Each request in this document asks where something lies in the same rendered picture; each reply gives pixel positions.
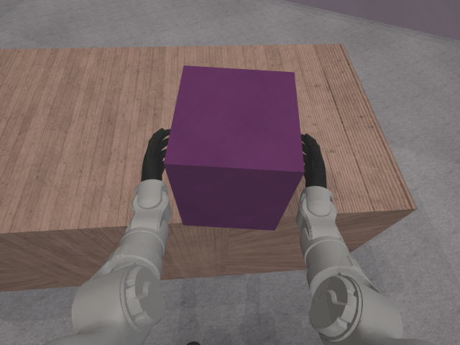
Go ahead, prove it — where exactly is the robot right upper arm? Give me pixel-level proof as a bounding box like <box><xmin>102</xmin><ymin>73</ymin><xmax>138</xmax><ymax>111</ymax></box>
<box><xmin>308</xmin><ymin>275</ymin><xmax>437</xmax><ymax>345</ymax></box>

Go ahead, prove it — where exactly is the robot right forearm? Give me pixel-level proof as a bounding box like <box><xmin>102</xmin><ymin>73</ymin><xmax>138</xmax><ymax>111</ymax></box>
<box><xmin>296</xmin><ymin>186</ymin><xmax>382</xmax><ymax>296</ymax></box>

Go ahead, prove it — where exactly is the pedestal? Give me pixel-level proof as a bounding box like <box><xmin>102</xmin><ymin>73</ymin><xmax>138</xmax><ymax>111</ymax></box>
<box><xmin>0</xmin><ymin>44</ymin><xmax>417</xmax><ymax>292</ymax></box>

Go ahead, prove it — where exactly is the carton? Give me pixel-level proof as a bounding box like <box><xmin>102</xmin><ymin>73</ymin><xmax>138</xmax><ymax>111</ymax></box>
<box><xmin>164</xmin><ymin>65</ymin><xmax>305</xmax><ymax>231</ymax></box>

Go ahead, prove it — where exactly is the robot right hand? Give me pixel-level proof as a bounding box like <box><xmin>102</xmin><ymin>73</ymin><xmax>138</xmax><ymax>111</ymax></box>
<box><xmin>301</xmin><ymin>134</ymin><xmax>327</xmax><ymax>188</ymax></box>

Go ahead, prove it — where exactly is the robot left forearm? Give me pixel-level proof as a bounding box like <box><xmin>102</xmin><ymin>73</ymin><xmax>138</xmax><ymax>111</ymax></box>
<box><xmin>72</xmin><ymin>179</ymin><xmax>172</xmax><ymax>330</ymax></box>

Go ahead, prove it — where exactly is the robot left hand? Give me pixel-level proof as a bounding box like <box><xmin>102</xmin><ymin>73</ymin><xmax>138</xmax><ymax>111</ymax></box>
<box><xmin>141</xmin><ymin>128</ymin><xmax>170</xmax><ymax>182</ymax></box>

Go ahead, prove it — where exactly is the robot left upper arm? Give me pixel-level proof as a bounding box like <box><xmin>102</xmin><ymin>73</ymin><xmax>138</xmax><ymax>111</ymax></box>
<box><xmin>44</xmin><ymin>264</ymin><xmax>165</xmax><ymax>345</ymax></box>

